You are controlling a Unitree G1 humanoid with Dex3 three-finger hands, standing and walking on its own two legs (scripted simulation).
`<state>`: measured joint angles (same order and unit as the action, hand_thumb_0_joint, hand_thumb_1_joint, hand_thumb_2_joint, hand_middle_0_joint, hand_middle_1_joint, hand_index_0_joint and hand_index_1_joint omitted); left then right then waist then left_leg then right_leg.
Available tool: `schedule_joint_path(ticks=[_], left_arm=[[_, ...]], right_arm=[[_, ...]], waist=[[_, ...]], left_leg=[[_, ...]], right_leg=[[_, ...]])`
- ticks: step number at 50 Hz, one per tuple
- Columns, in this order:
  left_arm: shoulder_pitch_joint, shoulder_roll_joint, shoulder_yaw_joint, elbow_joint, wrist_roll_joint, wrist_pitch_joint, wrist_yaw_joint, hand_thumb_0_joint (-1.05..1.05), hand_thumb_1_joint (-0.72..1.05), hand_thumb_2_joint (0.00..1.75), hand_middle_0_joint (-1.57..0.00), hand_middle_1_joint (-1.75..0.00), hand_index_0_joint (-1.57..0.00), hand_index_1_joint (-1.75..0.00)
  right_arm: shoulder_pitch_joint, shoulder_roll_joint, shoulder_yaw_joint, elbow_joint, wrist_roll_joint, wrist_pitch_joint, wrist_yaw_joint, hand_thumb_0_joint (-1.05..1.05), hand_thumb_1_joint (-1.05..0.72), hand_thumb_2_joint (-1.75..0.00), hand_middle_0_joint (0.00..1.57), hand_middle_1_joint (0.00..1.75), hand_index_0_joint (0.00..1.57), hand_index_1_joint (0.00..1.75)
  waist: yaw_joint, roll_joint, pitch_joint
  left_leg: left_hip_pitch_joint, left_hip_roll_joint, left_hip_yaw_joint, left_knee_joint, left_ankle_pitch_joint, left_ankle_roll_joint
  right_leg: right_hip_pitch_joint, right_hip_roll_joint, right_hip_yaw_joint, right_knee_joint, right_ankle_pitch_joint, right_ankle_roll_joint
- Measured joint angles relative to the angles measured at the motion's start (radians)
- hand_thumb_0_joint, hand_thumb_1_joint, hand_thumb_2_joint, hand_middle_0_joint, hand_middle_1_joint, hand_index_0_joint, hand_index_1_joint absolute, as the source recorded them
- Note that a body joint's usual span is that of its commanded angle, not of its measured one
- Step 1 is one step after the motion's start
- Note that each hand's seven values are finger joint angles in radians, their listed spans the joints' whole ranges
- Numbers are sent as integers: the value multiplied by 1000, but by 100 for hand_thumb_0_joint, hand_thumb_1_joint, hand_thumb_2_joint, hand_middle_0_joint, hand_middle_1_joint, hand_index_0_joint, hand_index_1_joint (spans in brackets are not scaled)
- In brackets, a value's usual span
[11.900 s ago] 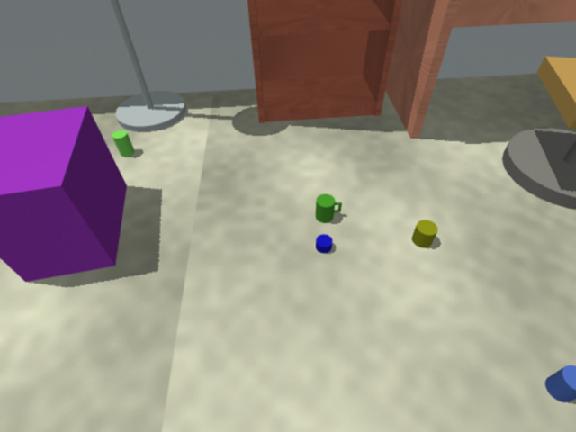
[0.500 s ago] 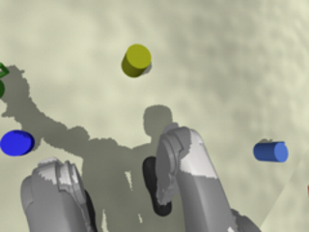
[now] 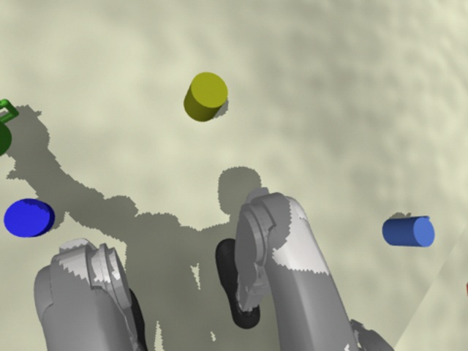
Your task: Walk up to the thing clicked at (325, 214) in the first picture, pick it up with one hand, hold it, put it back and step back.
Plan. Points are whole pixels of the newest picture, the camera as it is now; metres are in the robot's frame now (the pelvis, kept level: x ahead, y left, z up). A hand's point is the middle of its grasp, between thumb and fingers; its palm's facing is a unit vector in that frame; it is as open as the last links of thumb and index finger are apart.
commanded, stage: rise first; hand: left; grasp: from above
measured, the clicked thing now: out of the picture +0.55 +0.33 -0.28
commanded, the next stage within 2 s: approach in 0.14 s
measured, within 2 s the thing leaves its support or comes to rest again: neither
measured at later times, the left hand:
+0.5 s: hand out of the picture +0.50 +0.34 -0.16, palm faces -0.45 -0.07 -0.89, open 13.4 cm
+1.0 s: hand out of the picture +0.48 +0.34 -0.18, palm faces -0.57 -0.15 -0.81, open 13.9 cm
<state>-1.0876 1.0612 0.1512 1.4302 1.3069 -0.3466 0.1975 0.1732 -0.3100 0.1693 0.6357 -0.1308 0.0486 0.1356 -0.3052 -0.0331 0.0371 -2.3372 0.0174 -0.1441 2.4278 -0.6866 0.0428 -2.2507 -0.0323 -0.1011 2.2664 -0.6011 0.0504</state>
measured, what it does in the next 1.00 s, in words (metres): stands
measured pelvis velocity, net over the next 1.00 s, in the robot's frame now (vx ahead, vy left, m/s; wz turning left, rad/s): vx -0.01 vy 0.00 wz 0.00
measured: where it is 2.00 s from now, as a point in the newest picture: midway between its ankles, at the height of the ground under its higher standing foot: (190, 324)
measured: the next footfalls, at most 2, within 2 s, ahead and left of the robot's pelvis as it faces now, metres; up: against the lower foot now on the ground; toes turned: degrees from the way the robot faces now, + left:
none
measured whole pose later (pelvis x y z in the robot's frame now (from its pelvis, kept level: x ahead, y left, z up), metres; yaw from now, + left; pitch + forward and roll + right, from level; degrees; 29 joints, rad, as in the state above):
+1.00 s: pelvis -0.01 +0.00 +0.00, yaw +0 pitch +31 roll -12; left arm -1.08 1.05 0.15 1.39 1.21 -0.34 0.06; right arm 0.19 -0.34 0.23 0.59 -0.14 0.06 0.10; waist -0.33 -0.05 0.13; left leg -2.32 0.02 -0.16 2.42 -0.67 0.03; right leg -2.24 -0.02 -0.12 2.25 -0.57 0.04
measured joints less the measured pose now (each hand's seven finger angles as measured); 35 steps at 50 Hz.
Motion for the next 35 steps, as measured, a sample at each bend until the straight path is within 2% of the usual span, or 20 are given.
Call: schedule_joint_path(ticks=[9,15,21,26,32,35], left_arm=[[2,5,7,-15,14,-12,-2,0,-32,86,-32,-84,-29,-87],[-3,3,1,-11,6,-10,1,0,-32,86,-33,-83,-30,-86],[-33,-19,-53,22,1,-4,10,0,-37,89,-27,-87,-25,-89],[-90,-48,-82,24,23,8,37,0,-43,94,-22,-90,-20,-92],[-165,-49,-68,58,59,77,84,0,-49,99,-19,-92,-15,-95],[-174,-39,-60,72,51,131,79,0,-51,101,-17,-93,-13,-96]], right_arm=[[1,0,0,-3,-5,1,-2,0,-91,-90,21,30,20,30],[-5,1,0,0,-7,0,-1,0,-91,-90,21,30,20,30],[-12,5,3,11,-10,-10,-2,0,-91,-89,21,30,20,30],[-12,12,10,15,-14,-25,-6,0,-90,-89,21,30,20,30],[-1,12,18,0,-7,-28,-5,0,-90,-89,21,30,20,30],[14,7,20,-17,3,-21,-4,0,-90,-89,21,30,20,30]], waist=[[2,-3,6],[1,-1,6],[-5,-9,2],[-25,-22,4],[-73,-4,-7],[-88,18,-7]], left_leg=[[-7,-4,-2,5,1,-2],[-6,-5,-4,5,0,-5],[-5,-3,-3,8,-2,-5],[-10,-3,-2,11,0,-5],[-26,-2,-1,5,2,-4],[-26,3,2,-3,0,-2]], right_leg=[[-5,-2,-1,5,-1,-3],[-5,-2,-3,6,-3,0],[-7,0,-1,10,-2,1],[-12,1,0,13,0,-2],[-28,2,0,6,3,-6],[-32,6,3,-2,4,-3]])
